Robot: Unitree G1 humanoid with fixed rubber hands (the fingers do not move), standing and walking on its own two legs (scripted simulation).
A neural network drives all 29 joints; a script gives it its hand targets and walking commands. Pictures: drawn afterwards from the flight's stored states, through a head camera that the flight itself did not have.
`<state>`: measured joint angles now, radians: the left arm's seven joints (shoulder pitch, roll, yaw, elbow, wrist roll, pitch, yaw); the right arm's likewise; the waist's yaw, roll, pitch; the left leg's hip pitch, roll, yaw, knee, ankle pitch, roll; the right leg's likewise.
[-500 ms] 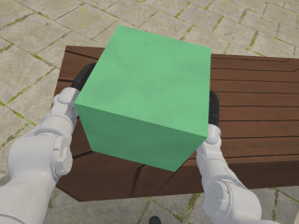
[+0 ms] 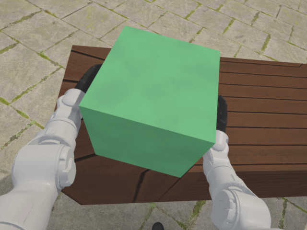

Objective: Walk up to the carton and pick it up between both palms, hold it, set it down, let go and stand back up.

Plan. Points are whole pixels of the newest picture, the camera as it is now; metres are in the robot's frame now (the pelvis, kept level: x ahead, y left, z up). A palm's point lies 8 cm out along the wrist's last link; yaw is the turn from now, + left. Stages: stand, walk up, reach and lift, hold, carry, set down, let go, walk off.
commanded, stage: reach and lift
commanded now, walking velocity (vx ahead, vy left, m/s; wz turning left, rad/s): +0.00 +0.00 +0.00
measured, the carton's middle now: (154, 105) +0.44 -0.04 +0.01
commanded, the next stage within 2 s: none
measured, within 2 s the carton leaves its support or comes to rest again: leaves its support in 0.48 s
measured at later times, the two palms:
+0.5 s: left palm (84, 93) +0.44 +0.14 +0.07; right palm (221, 125) +0.35 -0.21 +0.04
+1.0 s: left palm (70, 57) +0.44 +0.15 +0.18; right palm (235, 100) +0.36 -0.20 +0.14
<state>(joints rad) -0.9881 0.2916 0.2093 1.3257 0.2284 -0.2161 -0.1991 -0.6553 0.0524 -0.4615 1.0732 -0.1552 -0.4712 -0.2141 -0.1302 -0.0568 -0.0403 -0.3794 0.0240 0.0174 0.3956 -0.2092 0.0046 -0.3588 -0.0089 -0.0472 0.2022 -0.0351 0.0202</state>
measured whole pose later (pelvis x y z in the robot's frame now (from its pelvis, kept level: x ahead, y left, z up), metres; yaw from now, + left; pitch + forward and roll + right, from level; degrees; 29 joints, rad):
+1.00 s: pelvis +0.00 +0.02 +0.00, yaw +0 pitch -2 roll -1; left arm -0.98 0.25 0.20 1.04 0.08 0.14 -0.13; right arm -0.73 -0.05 -0.32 0.81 -0.01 0.01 -0.17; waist -0.12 -0.01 -0.01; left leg -0.09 -0.03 0.03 0.32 -0.20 0.04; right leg -0.12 -0.05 -0.01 0.21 -0.07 0.05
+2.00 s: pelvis -0.02 -0.01 +0.00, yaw +1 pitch -3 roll -1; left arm -0.64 0.10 0.24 0.35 0.10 0.56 -0.01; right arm -0.65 -0.18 -0.09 0.62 0.21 0.27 -0.12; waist -0.06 -0.03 -0.05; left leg -0.10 0.01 -0.02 0.33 -0.18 0.00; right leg -0.13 -0.01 -0.04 0.25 -0.08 0.01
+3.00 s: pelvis -0.01 -0.02 +0.00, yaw +2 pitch -3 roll -1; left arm -0.67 0.09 0.29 0.24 0.13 0.72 -0.03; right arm -0.74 -0.21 -0.07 0.59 0.26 0.42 -0.13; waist -0.07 -0.02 -0.08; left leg -0.09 0.01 -0.04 0.32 -0.19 -0.01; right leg -0.11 0.00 -0.04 0.25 -0.09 0.00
